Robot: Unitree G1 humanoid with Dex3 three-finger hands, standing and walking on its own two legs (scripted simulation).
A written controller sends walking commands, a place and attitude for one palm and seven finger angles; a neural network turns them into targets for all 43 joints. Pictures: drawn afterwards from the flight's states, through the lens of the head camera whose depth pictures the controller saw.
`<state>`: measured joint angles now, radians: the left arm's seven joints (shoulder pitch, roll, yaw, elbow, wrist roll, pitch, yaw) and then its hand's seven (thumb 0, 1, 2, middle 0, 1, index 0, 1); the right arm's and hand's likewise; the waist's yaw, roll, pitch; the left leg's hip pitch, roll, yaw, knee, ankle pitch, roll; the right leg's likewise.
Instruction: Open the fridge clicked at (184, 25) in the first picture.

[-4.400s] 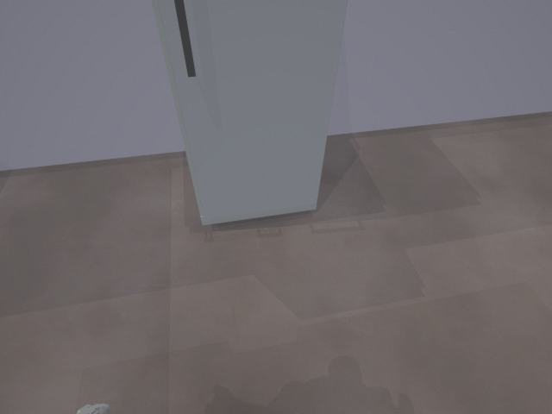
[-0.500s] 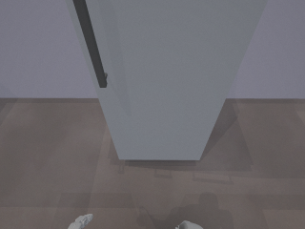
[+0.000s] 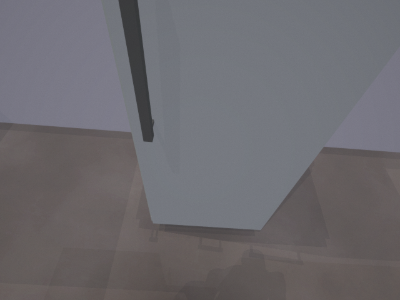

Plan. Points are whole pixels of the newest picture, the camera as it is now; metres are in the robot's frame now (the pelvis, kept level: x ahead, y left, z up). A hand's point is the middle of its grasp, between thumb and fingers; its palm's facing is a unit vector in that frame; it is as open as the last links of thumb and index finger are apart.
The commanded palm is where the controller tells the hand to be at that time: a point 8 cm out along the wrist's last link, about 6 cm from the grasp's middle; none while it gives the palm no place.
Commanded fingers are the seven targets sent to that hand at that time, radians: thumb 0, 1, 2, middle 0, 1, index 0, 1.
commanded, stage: come to a stop and stand still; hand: left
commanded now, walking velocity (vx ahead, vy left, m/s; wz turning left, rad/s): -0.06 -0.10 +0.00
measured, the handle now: (138, 46) +0.47 +0.17 +0.24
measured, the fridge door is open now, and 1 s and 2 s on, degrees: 0 0 0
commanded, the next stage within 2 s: look again from close up in 1.16 s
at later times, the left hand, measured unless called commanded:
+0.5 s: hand out of the picture -0.02 +0.13 -0.16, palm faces +0.07 -0.97 -0.22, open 7.3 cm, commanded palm none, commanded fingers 0.00 0.90 0.90 -0.20 -0.30 -0.20 -0.30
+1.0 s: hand out of the picture -0.03 +0.16 -0.18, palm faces +0.03 -0.99 -0.16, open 7.4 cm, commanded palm none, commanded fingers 0.00 0.90 0.90 -0.20 -0.30 -0.20 -0.30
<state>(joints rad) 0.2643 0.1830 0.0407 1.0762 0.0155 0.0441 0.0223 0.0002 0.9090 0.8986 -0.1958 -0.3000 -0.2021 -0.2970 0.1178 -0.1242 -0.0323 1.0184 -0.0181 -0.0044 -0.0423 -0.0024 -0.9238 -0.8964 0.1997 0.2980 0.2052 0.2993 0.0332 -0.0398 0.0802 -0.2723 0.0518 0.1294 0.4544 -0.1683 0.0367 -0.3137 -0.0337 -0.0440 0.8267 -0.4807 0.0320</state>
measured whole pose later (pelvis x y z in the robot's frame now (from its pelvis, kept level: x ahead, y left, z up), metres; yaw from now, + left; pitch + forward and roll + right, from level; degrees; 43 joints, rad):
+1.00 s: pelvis -0.03 -0.01 +0.00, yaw -1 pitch -2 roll +0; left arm 0.25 0.16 0.00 1.16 0.01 0.01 0.03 0.00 0.91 0.90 -0.20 -0.30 -0.20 -0.30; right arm 0.26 -0.15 -0.01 1.13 -0.01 -0.01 -0.03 0.01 -0.93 -0.90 0.20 0.30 0.20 0.30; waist 0.02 -0.03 0.03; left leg -0.11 0.00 0.09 0.39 -0.25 0.02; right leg -0.16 -0.08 -0.04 0.40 -0.21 0.05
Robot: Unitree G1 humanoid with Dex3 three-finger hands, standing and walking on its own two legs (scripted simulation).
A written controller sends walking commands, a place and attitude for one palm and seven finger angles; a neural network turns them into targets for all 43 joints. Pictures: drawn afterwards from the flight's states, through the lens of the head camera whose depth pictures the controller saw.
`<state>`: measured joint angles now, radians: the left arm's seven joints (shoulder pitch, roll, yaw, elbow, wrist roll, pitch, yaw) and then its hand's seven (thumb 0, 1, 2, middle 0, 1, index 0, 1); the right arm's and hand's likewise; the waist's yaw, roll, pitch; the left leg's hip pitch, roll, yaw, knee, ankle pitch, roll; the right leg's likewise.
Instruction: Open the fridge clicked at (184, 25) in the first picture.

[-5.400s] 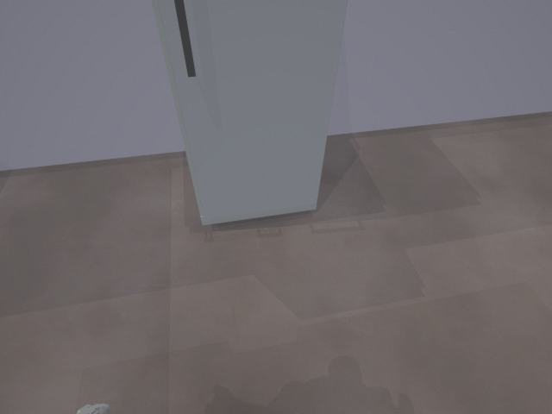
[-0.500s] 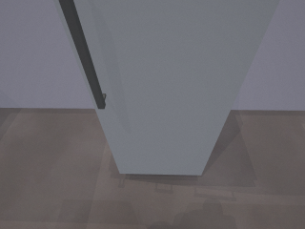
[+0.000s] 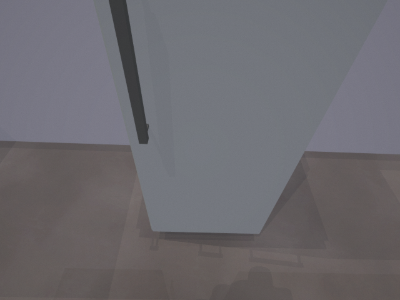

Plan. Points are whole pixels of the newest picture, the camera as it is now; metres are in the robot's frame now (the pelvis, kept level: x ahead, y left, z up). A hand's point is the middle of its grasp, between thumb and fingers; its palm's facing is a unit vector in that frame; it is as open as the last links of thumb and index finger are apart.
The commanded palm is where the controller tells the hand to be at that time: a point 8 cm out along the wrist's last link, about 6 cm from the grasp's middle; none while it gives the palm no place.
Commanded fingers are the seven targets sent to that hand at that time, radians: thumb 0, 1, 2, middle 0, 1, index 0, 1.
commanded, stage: come to a stop and stand still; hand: left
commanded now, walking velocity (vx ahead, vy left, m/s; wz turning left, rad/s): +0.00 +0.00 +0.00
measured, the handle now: (131, 55) +0.50 +0.19 +0.24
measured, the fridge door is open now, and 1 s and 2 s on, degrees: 0 0 0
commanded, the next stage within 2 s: look again from close up in 0.16 s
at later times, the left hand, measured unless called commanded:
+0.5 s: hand out of the picture +0.01 +0.16 -0.17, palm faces +0.01 -0.97 -0.24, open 7.4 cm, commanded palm none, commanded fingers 0.00 0.90 0.90 -0.20 -0.30 -0.20 -0.30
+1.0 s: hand out of the picture +0.01 +0.14 -0.17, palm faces +0.01 -0.98 -0.22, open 7.4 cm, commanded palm none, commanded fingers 0.00 0.90 0.90 -0.20 -0.30 -0.20 -0.30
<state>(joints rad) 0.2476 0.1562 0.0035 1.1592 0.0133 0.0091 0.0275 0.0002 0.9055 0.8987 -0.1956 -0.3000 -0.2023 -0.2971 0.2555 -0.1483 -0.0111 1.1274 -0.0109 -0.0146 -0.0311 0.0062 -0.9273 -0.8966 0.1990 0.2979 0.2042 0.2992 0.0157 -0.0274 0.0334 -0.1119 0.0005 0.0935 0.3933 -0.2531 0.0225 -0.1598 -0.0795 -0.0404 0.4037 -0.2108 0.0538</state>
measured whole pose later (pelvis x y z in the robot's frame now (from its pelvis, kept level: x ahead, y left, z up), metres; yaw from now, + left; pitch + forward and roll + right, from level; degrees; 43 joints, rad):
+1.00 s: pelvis -0.01 -0.05 +0.00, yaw +0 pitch -1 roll +1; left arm 0.24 0.18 -0.01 1.10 0.01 -0.02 0.02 0.00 0.90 0.90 -0.20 -0.30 -0.20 -0.30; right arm 0.26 -0.18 0.00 1.11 -0.02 -0.02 -0.02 0.00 -0.91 -0.90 0.20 0.30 0.20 0.30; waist 0.01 0.00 0.05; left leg -0.15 0.06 0.07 0.43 -0.25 -0.04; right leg -0.21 -0.02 -0.06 0.47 -0.24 -0.02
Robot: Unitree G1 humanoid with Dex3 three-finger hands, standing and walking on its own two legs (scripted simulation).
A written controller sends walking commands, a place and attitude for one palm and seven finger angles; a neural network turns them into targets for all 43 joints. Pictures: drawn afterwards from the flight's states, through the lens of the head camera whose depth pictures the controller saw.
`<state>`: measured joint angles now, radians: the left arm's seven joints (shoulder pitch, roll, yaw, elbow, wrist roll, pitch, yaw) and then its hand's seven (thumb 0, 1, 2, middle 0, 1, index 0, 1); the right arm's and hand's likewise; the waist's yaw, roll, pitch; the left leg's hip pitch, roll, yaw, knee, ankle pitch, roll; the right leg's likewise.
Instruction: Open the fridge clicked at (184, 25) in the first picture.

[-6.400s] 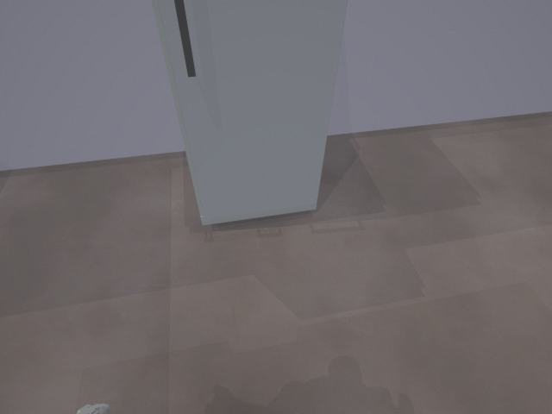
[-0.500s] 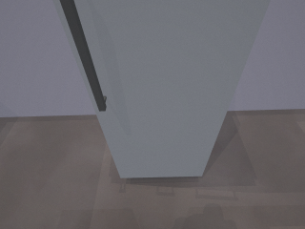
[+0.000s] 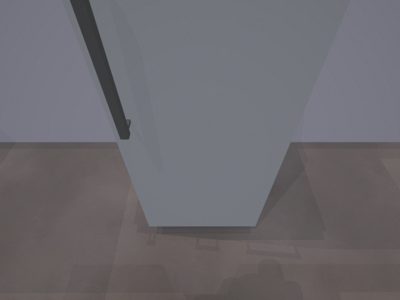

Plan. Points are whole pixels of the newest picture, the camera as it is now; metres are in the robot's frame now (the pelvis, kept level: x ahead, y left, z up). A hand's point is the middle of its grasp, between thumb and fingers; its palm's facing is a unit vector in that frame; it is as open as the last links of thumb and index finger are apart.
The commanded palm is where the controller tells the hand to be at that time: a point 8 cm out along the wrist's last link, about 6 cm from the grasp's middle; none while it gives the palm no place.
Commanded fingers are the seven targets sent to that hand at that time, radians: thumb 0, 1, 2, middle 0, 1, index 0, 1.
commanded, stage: look again from close up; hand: left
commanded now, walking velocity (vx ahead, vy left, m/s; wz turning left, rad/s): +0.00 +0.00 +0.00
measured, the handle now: (101, 50) +0.51 +0.23 +0.24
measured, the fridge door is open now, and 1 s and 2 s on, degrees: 0 0 0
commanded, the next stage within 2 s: raise the hand to about handle height in 0.22 s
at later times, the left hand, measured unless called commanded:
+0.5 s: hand (108, 269) +0.18 +0.19 -0.03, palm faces +0.27 -0.96 -0.07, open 7.6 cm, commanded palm +0.11 +0.24 -0.04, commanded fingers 0.00 0.67 0.80 -0.22 -0.45 -0.22 -0.45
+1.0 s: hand (83, 261) +0.18 +0.22 +0.02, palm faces +0.04 -1.00 -0.07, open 10.1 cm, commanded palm +0.14 +0.28 +0.03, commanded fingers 0.00 0.08 0.55 -0.26 -0.82 -0.26 -0.82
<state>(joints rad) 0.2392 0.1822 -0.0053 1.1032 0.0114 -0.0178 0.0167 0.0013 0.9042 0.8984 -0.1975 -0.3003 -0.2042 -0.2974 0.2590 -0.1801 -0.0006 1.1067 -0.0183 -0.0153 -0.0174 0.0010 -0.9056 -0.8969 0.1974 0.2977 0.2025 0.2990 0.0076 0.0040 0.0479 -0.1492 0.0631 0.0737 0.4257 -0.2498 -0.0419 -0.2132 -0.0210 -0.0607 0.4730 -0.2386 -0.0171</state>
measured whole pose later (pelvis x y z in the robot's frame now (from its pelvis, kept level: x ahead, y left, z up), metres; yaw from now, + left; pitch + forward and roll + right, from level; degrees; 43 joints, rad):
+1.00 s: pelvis -0.02 +0.01 -0.05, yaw +4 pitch +6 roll -2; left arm 0.37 0.26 0.20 -0.08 -0.28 -0.27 -0.31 0.01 0.30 0.65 -0.24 -0.68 -0.25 -0.68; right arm 0.23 -0.19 0.05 0.56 0.03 -0.23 -0.06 0.01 -0.90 -0.90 0.20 0.30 0.21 0.30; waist 0.03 0.03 -0.07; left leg -0.62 0.06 -0.02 0.97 -0.47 -0.02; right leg -0.60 -0.05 -0.12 0.91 -0.42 0.00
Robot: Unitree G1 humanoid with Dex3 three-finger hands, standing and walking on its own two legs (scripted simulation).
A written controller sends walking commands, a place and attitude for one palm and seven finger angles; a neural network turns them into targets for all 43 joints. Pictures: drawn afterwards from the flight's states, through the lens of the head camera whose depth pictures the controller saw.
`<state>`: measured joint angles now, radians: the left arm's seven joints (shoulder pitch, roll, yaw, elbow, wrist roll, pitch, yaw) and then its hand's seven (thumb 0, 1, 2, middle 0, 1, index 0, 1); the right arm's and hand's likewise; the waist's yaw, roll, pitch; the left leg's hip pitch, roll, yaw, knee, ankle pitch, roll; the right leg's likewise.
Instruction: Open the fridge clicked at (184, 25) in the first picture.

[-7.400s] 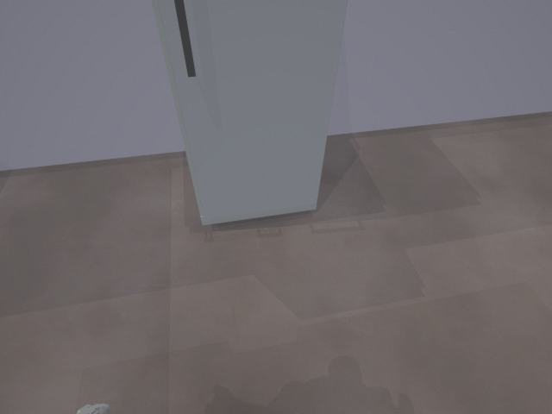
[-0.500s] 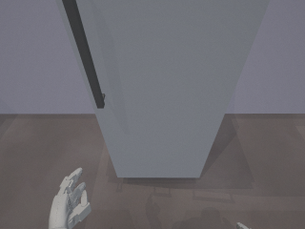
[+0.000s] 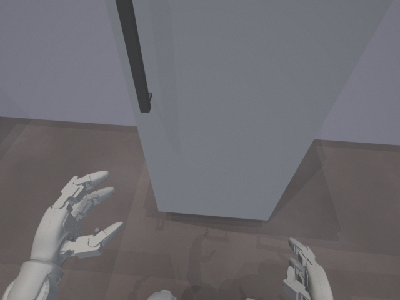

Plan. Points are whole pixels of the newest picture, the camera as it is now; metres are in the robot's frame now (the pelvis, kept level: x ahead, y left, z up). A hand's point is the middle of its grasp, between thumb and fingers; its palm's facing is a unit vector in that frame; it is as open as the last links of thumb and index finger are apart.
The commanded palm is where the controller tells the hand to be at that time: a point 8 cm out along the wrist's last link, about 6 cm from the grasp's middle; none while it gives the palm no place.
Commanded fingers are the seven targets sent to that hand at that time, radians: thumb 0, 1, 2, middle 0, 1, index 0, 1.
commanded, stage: raise the hand to about handle height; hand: left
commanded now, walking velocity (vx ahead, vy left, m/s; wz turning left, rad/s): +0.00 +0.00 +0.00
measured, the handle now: (129, 9) +0.55 +0.19 +0.29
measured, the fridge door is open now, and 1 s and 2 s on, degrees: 0 0 0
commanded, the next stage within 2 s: move the hooked fingers beside the handle in 1.42 s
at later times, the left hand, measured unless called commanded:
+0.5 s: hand (53, 181) +0.26 +0.26 +0.15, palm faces +0.06 -1.00 -0.06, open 13.1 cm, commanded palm +0.22 +0.30 +0.16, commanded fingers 0.00 -0.50 0.30 -0.30 -1.20 -0.30 -1.20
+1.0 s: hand (29, 123) +0.31 +0.28 +0.22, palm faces +0.07 -1.00 -0.06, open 14.0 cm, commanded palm +0.26 +0.32 +0.22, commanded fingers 0.00 -0.50 0.30 -0.30 -1.20 -0.30 -1.20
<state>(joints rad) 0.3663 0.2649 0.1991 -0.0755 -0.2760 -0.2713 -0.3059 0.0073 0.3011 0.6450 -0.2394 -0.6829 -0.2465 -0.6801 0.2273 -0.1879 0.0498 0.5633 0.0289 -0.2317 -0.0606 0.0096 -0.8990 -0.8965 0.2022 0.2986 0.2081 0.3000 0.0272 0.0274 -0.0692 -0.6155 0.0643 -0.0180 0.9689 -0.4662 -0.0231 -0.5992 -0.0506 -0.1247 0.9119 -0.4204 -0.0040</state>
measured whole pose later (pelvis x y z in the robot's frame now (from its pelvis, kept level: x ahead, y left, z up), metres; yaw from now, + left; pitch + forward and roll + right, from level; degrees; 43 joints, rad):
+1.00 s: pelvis +0.02 +0.00 +0.05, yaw -1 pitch -2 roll -1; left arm -0.15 0.47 0.47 0.19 -0.33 0.14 -0.45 -0.01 -0.50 0.30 -0.30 -1.20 -0.30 -1.20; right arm 0.24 -0.27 0.09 0.61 0.07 -0.24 -0.11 0.01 -0.90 -0.90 0.20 0.30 0.21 0.30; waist 0.06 0.05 -0.01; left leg -0.19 0.04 0.03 0.52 -0.29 -0.01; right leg -0.20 -0.04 -0.10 0.49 -0.25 0.01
